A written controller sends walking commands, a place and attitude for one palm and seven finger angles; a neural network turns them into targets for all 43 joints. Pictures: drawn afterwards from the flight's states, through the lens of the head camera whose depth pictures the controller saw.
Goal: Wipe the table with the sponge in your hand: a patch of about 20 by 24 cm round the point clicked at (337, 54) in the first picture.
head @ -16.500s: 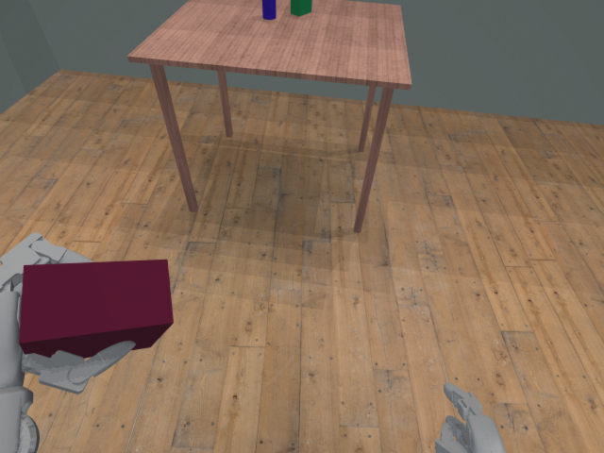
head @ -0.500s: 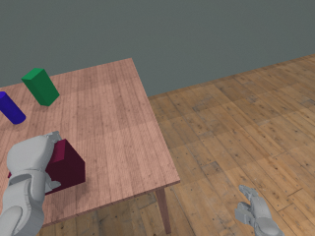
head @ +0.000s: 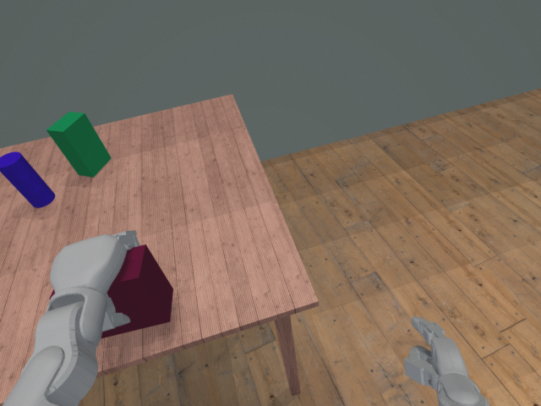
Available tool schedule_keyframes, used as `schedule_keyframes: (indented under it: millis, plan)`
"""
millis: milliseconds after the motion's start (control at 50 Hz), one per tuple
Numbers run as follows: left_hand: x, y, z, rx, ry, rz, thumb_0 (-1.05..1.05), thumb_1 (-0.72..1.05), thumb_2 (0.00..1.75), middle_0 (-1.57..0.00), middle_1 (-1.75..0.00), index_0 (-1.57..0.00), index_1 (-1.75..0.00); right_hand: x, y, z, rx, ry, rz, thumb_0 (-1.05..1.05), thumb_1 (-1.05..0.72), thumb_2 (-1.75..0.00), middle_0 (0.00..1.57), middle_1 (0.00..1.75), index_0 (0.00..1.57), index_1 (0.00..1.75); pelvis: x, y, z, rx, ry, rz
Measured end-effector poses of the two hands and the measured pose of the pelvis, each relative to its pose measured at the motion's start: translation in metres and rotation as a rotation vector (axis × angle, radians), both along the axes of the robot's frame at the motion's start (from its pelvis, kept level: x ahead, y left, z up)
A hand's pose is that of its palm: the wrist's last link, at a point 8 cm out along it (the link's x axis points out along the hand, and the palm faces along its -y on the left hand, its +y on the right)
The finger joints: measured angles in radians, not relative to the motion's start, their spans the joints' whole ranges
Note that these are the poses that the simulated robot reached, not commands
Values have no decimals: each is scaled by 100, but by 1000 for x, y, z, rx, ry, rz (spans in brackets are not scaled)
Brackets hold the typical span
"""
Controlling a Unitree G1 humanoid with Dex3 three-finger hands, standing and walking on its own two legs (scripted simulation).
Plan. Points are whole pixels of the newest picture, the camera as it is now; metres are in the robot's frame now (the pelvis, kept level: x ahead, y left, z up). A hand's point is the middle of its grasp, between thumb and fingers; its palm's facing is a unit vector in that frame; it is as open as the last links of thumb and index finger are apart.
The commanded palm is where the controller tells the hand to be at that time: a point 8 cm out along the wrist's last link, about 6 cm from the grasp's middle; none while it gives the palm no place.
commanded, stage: move the sponge above the wiping area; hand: left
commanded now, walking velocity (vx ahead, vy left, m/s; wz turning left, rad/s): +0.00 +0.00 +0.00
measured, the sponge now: (124, 300) +0.24 +0.27 +0.03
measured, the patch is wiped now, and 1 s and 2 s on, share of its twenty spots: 0.00 0.00 0.00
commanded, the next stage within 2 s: none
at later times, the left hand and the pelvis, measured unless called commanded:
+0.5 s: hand (127, 280) +0.25 +0.25 +0.08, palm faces -0.02 -0.09 -1.00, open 10.1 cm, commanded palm +0.23 +0.28 +0.16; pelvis +0.01 +0.00 +0.00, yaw +0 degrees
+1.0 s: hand (106, 270) +0.25 +0.27 +0.11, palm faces +0.10 -0.03 -0.99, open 10.1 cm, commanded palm +0.21 +0.28 +0.16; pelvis +0.02 -0.01 +0.00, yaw -1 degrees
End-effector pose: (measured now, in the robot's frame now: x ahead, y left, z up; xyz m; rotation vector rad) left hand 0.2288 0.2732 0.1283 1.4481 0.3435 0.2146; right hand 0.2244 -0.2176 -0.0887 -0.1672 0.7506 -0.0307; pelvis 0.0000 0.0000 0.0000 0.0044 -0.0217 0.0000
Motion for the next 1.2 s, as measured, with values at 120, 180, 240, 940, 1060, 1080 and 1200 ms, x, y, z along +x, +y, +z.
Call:
schedule_keyframes:
  millis: [120, 180, 240, 940, 1060, 1080, 1200]
  plan:
    - [2, -15, 15, 36, -99, -101, 0, -51, 101, -74, -127, -77, -127, -1, 4, 3, 7, 1, 5, 1, -90, -90, 20, 30, 20, 30, 4, 0, 0, 1, -6, -16]
    - [1, -1, 26, 59, -155, -30, 0, -51, 101, -74, -127, -77, -127, -1, 4, 3, 20, 12, 8, 1, -90, -90, 20, 30, 20, 30, 5, -1, 0, 1, -11, -18]
    - [-2, 16, 26, 58, -145, 84, 0, -51, 101, -74, -127, -77, -127, 2, 3, 2, 27, 20, 10, 1, -90, -90, 20, 30, 20, 30, 6, -2, 0, 1, -12, -15]
    - [-9, -24, 12, 42, -68, -129, 0, -50, 102, -74, -127, -77, -127, 14, -18, 0, -37, 19, 1, 1, -90, -90, 20, 30, 20, 30, 21, -9, -2, 2, 11, -17]
    - [-8, 12, 38, 84, -194, 77, 0, -50, 102, -74, -127, -77, -127, 10, -10, -2, 30, 27, -8, 1, -90, -90, 20, 30, 20, 30, 17, -11, -2, 3, 1, -17]
    - [-9, 18, 37, 75, -182, 121, 0, -50, 102, -74, -127, -77, -127, 10, -9, -2, 37, 26, -8, 1, -90, -90, 20, 30, 20, 30, 16, -11, -2, 4, 0, -14]
    - [-17, 9, 2, -22, 15, 144, 0, -50, 102, -73, -128, -77, -127, 14, -6, 0, 24, -9, 14, 1, -90, -90, 20, 30, 20, 30, 9, -8, -2, 6, 1, 4]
